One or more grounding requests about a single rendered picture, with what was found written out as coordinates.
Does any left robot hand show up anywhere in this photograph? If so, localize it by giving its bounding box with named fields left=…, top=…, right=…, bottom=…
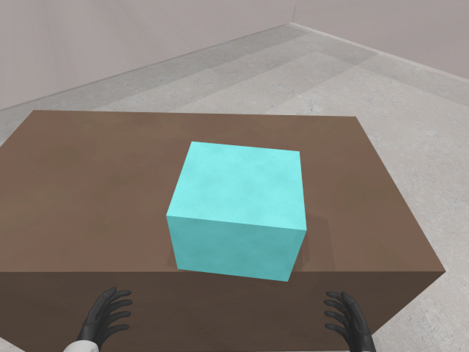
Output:
left=76, top=287, right=133, bottom=352

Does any pedestal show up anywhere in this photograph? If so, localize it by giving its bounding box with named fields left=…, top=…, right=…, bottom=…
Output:
left=0, top=110, right=446, bottom=352

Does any carton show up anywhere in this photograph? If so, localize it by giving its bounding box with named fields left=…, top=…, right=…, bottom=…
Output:
left=166, top=142, right=306, bottom=282

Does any right robot hand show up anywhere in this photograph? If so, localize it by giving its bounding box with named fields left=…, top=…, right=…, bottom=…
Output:
left=324, top=291, right=376, bottom=352

